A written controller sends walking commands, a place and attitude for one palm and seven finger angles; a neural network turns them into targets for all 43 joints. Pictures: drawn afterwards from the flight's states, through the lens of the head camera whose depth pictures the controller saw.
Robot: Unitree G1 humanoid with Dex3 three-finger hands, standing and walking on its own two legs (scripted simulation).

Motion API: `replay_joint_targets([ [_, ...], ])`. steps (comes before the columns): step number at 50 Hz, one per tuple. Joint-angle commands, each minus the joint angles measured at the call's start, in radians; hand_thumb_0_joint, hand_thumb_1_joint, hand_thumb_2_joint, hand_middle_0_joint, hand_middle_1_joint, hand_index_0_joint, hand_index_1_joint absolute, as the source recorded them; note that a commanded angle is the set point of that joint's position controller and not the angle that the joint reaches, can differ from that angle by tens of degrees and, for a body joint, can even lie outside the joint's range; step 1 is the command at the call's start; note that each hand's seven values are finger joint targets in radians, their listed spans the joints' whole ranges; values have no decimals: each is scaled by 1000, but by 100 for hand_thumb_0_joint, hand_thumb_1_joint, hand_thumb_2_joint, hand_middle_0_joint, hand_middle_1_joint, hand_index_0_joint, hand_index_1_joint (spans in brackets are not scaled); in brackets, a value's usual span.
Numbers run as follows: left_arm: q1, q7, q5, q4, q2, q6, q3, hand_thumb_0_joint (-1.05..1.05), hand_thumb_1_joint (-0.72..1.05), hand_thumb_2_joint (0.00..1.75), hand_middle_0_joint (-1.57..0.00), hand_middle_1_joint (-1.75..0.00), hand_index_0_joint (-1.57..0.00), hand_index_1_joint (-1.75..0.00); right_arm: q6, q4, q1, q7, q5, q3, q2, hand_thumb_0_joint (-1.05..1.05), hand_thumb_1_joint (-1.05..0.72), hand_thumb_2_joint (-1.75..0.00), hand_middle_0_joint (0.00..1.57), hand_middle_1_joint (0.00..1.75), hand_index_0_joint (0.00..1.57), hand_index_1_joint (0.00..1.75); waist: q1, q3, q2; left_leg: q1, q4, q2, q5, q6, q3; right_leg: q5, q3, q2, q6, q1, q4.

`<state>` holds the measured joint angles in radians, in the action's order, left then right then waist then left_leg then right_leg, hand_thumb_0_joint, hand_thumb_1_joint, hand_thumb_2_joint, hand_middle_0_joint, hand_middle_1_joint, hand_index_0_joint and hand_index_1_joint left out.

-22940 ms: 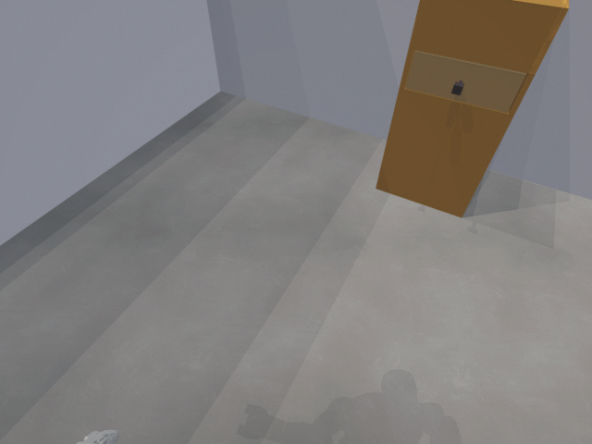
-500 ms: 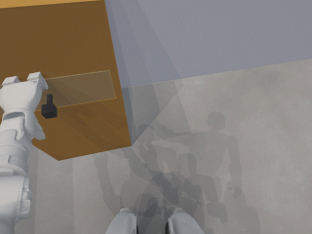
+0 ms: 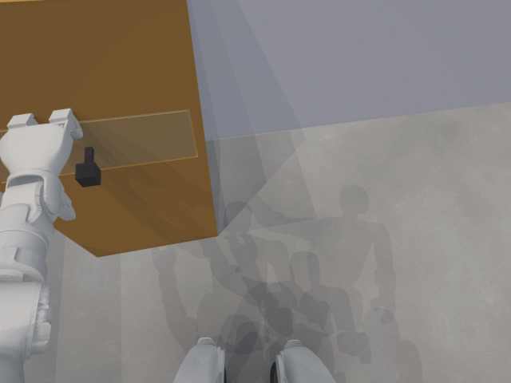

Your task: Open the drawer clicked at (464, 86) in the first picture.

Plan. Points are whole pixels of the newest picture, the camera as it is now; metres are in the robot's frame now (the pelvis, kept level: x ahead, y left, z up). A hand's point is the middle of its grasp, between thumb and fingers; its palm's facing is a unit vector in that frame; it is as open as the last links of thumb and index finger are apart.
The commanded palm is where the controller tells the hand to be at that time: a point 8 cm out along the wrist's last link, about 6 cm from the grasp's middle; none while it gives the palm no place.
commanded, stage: re-aim the fingers above the handle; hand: left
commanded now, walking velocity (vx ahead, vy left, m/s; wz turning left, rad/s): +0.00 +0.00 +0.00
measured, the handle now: (88, 166) +0.49 +0.30 -0.06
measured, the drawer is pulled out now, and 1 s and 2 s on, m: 0.00 0.00 0.00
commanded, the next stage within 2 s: lower the fingers behind the handle in 0.50 s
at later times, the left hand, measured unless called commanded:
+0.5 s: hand (59, 167) +0.45 +0.32 -0.01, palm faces -0.06 -0.01 -1.00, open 13.7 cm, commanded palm +0.45 +0.29 +0.05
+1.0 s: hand (68, 175) +0.45 +0.31 -0.02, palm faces -0.10 +0.01 -0.99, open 13.8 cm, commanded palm +0.45 +0.29 +0.02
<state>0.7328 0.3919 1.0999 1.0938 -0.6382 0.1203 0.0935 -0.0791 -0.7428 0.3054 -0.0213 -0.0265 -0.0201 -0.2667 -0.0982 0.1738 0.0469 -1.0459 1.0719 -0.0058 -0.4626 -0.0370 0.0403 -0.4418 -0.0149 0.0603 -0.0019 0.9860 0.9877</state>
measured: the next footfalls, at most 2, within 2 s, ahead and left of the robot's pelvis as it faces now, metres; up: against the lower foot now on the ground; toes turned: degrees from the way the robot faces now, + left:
none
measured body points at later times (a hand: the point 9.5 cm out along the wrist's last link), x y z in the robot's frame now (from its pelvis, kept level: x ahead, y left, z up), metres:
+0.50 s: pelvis +0.00 +0.00 +0.00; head +0.13 +0.02 +0.43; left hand +0.45 +0.31 +0.05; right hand +0.02 -0.28 -0.12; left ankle +0.01 +0.09 -0.66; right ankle +0.01 -0.13 -0.66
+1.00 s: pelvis -0.01 -0.01 -0.01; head +0.13 +0.01 +0.42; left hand +0.45 +0.31 +0.03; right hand +0.02 -0.29 -0.14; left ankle +0.01 +0.09 -0.66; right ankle +0.01 -0.13 -0.66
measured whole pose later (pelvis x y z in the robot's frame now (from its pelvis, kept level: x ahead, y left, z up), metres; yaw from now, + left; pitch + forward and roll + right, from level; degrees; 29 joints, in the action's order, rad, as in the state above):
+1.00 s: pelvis -0.01 -0.01 -0.01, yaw +0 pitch +27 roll -3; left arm 0.78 0.40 1.11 1.16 -0.64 0.10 0.08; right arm -0.07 -0.73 0.30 -0.02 -0.03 -0.01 -0.27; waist -0.11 0.19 0.05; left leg -1.12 1.12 0.00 -0.47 -0.03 0.04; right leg -0.45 -0.02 0.06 0.01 1.07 1.06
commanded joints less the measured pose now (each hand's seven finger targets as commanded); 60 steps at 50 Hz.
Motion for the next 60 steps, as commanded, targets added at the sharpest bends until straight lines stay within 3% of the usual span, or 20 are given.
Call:
replay_joint_targets([
  [1,396,31,-7,-170,-280,-10,41,0,-50,30,-30,-120,-30,-120,4,40,162,-20,2,-67,-183,0,-90,-90,20,30,20,30,-27,428,103,445,-130,9,389,12,12,252,-25,22,33,-115,-118],
  [9,401,29,-4,-170,-308,14,61,0,-50,30,-30,-120,-30,-120,9,36,167,-21,0,-64,-186,0,-90,-90,20,30,20,30,-18,419,115,417,-130,8,365,11,14,238,-23,20,37,-111,-109],
  [12,382,39,-7,-169,-274,16,49,0,-50,30,-30,-120,-30,-120,11,33,171,-17,-5,-70,-184,0,-90,-90,20,30,20,30,-17,430,114,441,-122,10,389,16,17,240,-28,23,39,-99,-106],
  [14,388,43,-4,-181,-292,17,62,0,-50,30,-30,-120,-30,-120,10,33,171,-16,-4,-70,-184,0,-90,-90,20,30,20,30,-14,455,123,450,-121,11,401,19,21,245,-27,22,37,-98,-100],
  [16,417,47,-3,-174,-234,9,17,0,-50,30,-30,-120,-30,-120,14,33,171,-15,-2,-73,-179,0,-90,-90,20,30,20,30,-35,419,117,443,-127,13,366,17,22,219,-32,22,36,-75,-110],
  [17,400,49,-3,-157,-278,2,49,0,-50,30,-30,-120,-30,-120,13,25,168,-15,-4,-70,-187,0,-90,-90,20,30,20,30,-18,414,117,434,-130,12,349,17,22,208,-30,21,39,-81,-108],
  [21,453,52,-1,-176,-285,-10,41,0,-50,30,-30,-120,-30,-120,17,26,176,-17,-3,-69,-185,0,-90,-90,20,30,20,30,-34,446,126,444,-128,10,363,14,21,225,-28,21,36,-92,-110],
  [24,428,47,-7,-198,-263,-11,38,0,-50,30,-30,-120,-30,-120,18,27,179,-17,-5,-73,-181,0,-90,-90,20,30,20,30,-26,483,142,483,-125,11,417,17,17,259,-27,21,35,-112,-112],
  [26,408,42,-7,-190,-295,-13,62,0,-50,30,-30,-120,-30,-120,13,24,176,-17,-5,-69,-184,0,-90,-90,20,30,20,30,-16,458,122,466,-129,12,415,17,18,260,-28,23,37,-121,-111],
  [27,394,38,-12,-179,-254,-14,34,0,-50,30,-30,-120,-30,-120,14,28,173,-16,-5,-68,-180,0,-90,-90,20,30,20,30,-19,442,128,460,-131,9,409,14,13,259,-27,23,38,-125,-118],
  [29,391,36,-9,-188,-273,-7,49,0,-50,30,-30,-120,-30,-120,14,30,169,-15,-2,-67,-179,0,-90,-90,20,30,20,30,-14,445,119,446,-133,7,389,11,10,256,-23,22,35,-136,-120],
  [33,354,36,-8,-117,-283,-15,59,0,-50,30,-30,-120,-30,-120,11,30,158,-15,-2,-60,-184,0,-90,-90,20,30,20,30,-14,365,73,366,-130,4,337,2,0,241,-18,19,37,-133,-117],
  [35,337,40,-3,-113,-298,-11,68,0,-50,30,-30,-120,-30,-120,12,35,157,-14,-3,-60,-186,0,-90,-90,20,30,20,30,-5,391,74,350,-119,2,331,1,-5,247,-15,18,36,-139,-103],
  [40,350,44,6,-58,-271,-20,36,0,-50,30,-30,-120,-30,-120,15,38,159,-14,1,-59,-186,0,-90,-90,20,30,20,30,-28,362,52,292,-94,-1,299,-3,-10,235,-10,15,33,-103,-88],
  [48,381,31,-4,-79,-258,-30,28,0,-50,30,-30,-120,-30,-120,20,46,164,-16,-1,-59,-183,0,-90,-90,20,30,20,30,-34,425,44,279,-58,-1,292,-6,-6,239,-7,13,31,-92,-60],
  [52,423,39,12,-181,-361,43,101,0,-50,30,-30,-120,-30,-120,36,43,153,-26,-9,-59,-186,0,-90,-90,20,30,20,30,-12,496,116,274,-21,1,291,-5,-2,229,0,13,34,-67,-15],
  [54,409,64,22,-192,-356,60,109,0,-50,30,-30,-120,-30,-120,39,41,148,-22,-14,-60,-182,0,-90,-90,20,30,20,30,-11,506,130,274,-1,2,314,-1,5,231,-4,14,34,-31,8],
  [55,396,77,20,-171,-346,56,108,0,-50,30,-30,-120,-30,-120,41,36,142,-17,-16,-59,-184,0,-90,-90,20,30,20,30,-12,474,142,262,3,4,306,2,6,216,-10,15,36,-7,14],
  [56,396,93,23,-178,-372,53,133,0,-50,30,-30,-120,-30,-120,42,33,143,-14,-18,-59,-187,0,-90,-90,20,30,20,30,-3,492,142,260,10,5,314,2,7,220,-12,15,35,-6,25],
  [60,382,118,24,-143,-361,-2,122,0,-50,30,-30,-120,-30,-120,36,27,152,0,-20,-60,-194,0,-90,-90,20,30,20,30,-2,528,138,272,20,5,351,8,10,247,-21,17,34,-9,44],
])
